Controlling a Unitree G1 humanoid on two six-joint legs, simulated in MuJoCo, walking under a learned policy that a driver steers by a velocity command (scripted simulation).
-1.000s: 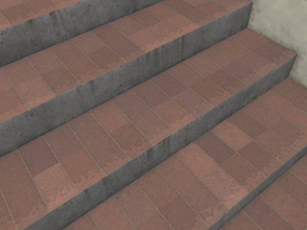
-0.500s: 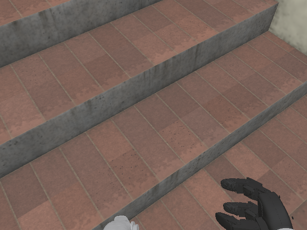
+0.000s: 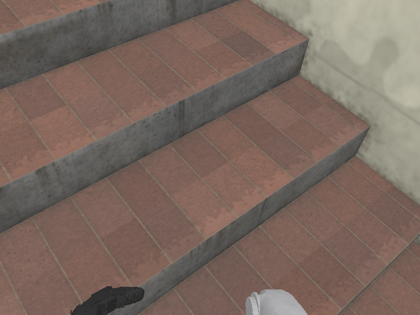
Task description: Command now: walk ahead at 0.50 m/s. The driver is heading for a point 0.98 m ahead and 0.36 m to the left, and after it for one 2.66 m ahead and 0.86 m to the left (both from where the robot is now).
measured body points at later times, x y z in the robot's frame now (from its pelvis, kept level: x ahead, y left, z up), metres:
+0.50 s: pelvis +0.35 -0.03 +0.15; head +0.35 -0.03 +0.60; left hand +0.30 +0.16 -0.01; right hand +0.53 -0.23 +0.04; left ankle +0.37 +0.13 -0.23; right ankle +0.32 -0.07 -0.58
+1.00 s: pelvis +0.62 +0.02 +0.28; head +0.61 +0.00 +0.73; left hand +0.74 +0.30 +0.20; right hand +0.63 -0.20 +0.12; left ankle +0.56 +0.11 -0.42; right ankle +0.76 -0.10 -0.31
